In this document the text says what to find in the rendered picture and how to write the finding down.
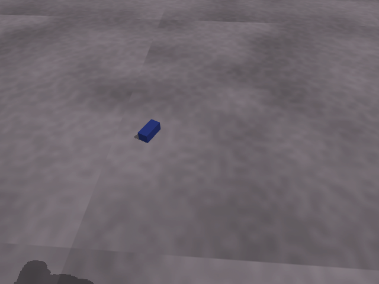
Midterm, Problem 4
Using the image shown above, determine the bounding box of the carton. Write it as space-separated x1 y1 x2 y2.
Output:
138 119 160 143

